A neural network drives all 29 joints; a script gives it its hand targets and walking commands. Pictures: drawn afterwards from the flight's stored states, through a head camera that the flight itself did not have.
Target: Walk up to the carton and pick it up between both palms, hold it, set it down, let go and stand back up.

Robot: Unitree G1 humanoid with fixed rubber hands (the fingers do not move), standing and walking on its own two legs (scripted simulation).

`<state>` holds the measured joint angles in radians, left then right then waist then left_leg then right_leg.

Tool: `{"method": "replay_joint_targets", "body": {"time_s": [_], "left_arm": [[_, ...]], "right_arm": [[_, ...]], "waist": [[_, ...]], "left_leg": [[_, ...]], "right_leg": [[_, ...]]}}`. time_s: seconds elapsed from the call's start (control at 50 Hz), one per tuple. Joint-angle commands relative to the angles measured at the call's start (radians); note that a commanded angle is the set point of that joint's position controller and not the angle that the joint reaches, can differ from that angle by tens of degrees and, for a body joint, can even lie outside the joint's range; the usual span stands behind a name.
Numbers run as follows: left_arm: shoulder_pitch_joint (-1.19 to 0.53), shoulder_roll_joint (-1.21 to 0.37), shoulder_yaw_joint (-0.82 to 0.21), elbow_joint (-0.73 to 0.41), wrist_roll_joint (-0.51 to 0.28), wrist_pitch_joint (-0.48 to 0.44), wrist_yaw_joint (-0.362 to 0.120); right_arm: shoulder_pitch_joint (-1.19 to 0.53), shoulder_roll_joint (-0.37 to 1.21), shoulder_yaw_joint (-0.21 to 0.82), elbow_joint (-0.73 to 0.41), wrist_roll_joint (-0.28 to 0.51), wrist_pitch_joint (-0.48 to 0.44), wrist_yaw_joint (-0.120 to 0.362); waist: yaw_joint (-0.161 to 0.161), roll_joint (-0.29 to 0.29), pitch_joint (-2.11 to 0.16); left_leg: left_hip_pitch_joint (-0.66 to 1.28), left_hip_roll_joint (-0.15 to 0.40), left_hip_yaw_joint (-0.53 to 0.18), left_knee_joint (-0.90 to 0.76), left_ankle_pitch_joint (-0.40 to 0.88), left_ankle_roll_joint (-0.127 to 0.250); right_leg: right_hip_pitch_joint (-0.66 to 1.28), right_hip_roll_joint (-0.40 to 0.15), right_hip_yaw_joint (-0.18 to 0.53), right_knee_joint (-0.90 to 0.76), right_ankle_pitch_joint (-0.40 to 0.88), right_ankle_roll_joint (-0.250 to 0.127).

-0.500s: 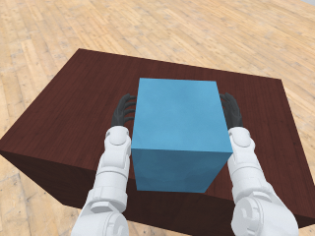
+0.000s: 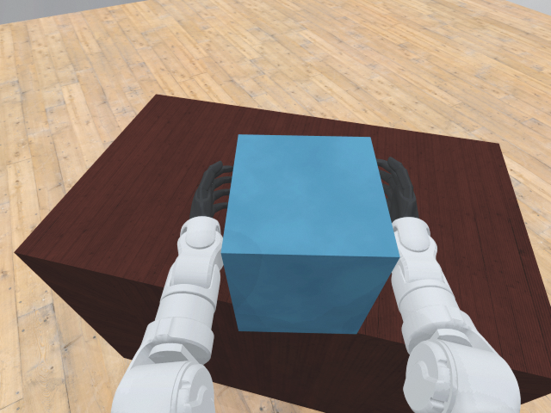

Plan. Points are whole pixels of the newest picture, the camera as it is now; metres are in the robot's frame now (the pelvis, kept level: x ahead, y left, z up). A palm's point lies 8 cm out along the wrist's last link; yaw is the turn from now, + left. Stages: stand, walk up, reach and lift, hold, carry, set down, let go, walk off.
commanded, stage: reach and lift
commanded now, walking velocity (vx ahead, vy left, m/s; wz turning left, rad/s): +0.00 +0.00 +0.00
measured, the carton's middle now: (300, 239) +0.38 -0.04 +0.03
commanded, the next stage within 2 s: none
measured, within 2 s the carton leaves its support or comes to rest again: neither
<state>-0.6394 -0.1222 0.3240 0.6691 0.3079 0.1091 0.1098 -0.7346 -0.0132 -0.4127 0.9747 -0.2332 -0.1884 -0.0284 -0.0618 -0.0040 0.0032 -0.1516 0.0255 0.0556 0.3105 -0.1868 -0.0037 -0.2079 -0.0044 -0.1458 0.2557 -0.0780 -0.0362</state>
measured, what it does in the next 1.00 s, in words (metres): stands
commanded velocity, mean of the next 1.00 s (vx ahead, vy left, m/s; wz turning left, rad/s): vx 0.00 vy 0.00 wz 0.00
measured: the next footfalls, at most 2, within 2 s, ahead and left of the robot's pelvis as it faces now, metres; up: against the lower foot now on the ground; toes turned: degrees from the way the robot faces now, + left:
none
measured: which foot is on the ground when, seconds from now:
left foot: down 0.00-1.00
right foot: down 0.00-1.00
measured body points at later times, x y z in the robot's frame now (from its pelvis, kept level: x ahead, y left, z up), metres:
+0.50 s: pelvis +0.01 +0.01 +0.00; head +0.02 +0.02 +0.45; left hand +0.42 +0.12 +0.11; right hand +0.41 -0.17 +0.11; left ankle -0.02 +0.12 -0.75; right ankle +0.04 -0.09 -0.75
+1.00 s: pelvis -0.02 +0.01 +0.00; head -0.04 +0.04 +0.45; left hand +0.39 +0.14 +0.17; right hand +0.38 -0.15 +0.17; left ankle -0.02 +0.12 -0.75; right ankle +0.04 -0.09 -0.75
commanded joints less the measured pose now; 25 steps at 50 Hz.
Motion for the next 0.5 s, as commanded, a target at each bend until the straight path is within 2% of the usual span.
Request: {"method": "replay_joint_targets", "body": {"time_s": [0.0,0.1,0.18,0.22,0.26,0.4,0.48], "left_arm": [[-0.561,-0.446,-0.262,-0.06,-0.01,0.021,-0.09],[-0.552,-0.408,-0.205,-0.067,0.015,0.092,-0.117],[-0.551,-0.421,-0.215,-0.088,0.02,0.107,-0.123],[-0.549,-0.434,-0.247,-0.122,0.015,0.117,-0.119],[-0.527,-0.437,-0.27,-0.132,0.009,0.127,-0.118],[-0.506,-0.478,-0.384,-0.22,-0.044,0.13,-0.12],[-0.473,-0.49,-0.435,-0.279,-0.077,0.162,-0.123]], "right_arm": [[-0.474,0.444,0.226,-0.052,-0.02,0.0,0.115],[-0.488,0.444,0.241,-0.064,0.018,0.049,0.112],[-0.518,0.442,0.266,-0.099,0.04,0.041,0.111],[-0.512,0.427,0.27,-0.102,0.056,0.041,0.108],[-0.497,0.428,0.29,-0.103,0.074,0.043,0.104],[-0.486,0.444,0.384,-0.17,0.125,0.021,0.076],[-0.482,0.446,0.455,-0.243,0.172,0.042,0.057]], "waist": [[-0.012,-0.033,-0.382],[0.005,-0.06,-0.295],[0.016,-0.037,-0.325],[0.002,-0.006,-0.346],[-0.003,0.001,-0.351],[-0.031,0.008,-0.431],[-0.043,-0.005,-0.44]], "left_leg": [[-0.022,-0.013,-0.017,-0.072,0.023,0.007],[-0.043,-0.023,-0.008,-0.09,-0.007,0.023],[-0.004,-0.026,-0.006,-0.073,0.062,0.016],[0.044,-0.021,-0.013,-0.057,0.111,0.001],[0.071,-0.022,-0.017,-0.036,0.153,-0.006],[0.125,-0.027,-0.04,0.018,0.323,-0.027],[0.155,-0.029,-0.06,0.033,0.381,-0.031]], "right_leg": [[0.299,-0.002,0.058,0.023,0.134,0.048],[0.337,-0.011,0.072,0.008,0.086,0.057],[0.345,-0.005,0.064,0.021,0.139,0.057],[0.326,0.007,0.051,0.023,0.154,0.05],[0.317,0.012,0.046,0.026,0.18,0.049],[0.365,0.025,0.041,0.055,0.366,0.055],[0.384,0.035,0.04,0.056,0.416,0.059]]}}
